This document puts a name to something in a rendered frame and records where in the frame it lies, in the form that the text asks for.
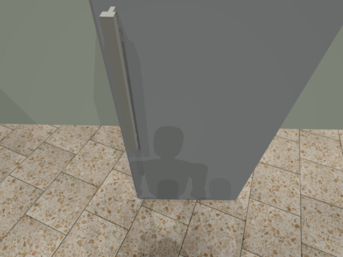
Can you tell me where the handle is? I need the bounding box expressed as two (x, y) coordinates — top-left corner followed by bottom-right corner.
(99, 6), (138, 152)

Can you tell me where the fridge door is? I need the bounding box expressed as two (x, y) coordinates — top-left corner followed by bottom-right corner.
(92, 0), (343, 200)

